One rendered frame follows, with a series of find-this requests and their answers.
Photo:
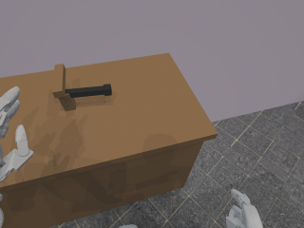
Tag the right robot hand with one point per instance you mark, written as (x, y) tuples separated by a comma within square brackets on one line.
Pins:
[(247, 216)]

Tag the counter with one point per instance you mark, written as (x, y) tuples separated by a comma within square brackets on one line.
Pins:
[(96, 153)]

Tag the left robot hand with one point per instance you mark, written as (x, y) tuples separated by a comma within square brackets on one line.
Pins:
[(9, 105)]

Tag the tap lever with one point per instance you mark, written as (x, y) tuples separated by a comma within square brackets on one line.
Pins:
[(89, 91)]

